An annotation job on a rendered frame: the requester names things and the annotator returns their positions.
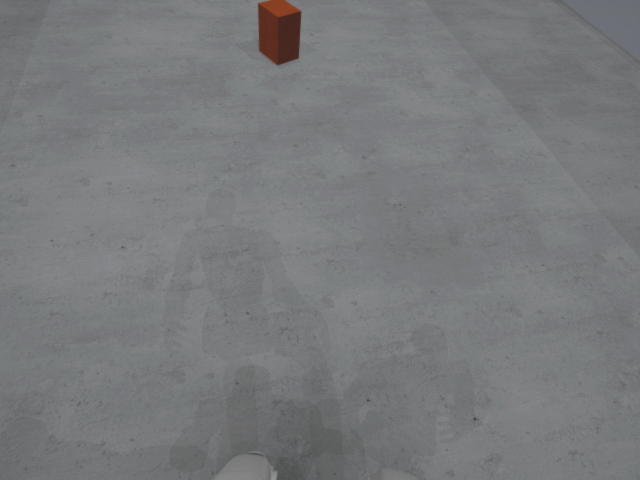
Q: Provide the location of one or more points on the carton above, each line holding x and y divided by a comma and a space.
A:
279, 30

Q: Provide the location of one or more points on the robot left thigh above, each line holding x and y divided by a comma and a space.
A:
247, 467

